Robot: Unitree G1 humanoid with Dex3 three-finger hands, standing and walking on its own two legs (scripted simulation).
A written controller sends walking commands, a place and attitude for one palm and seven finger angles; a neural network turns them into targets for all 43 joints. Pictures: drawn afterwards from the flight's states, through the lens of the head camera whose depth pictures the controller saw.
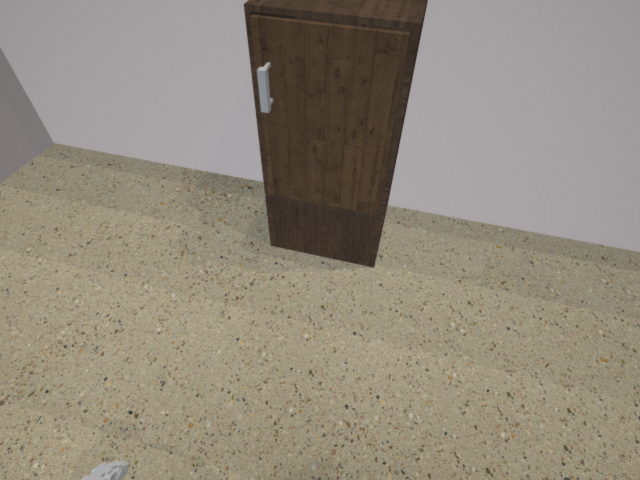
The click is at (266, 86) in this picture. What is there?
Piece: cupboard door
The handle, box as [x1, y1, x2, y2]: [257, 62, 273, 112]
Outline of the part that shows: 270,62 267,62 262,67 259,67 257,69 261,111 264,112 269,111 270,105 273,101 272,98 269,97 267,69 270,66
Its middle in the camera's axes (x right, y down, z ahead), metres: -0.15 -0.43 +1.09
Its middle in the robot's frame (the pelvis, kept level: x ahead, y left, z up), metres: +1.09 +0.21 -0.03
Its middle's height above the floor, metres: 0.74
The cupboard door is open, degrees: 0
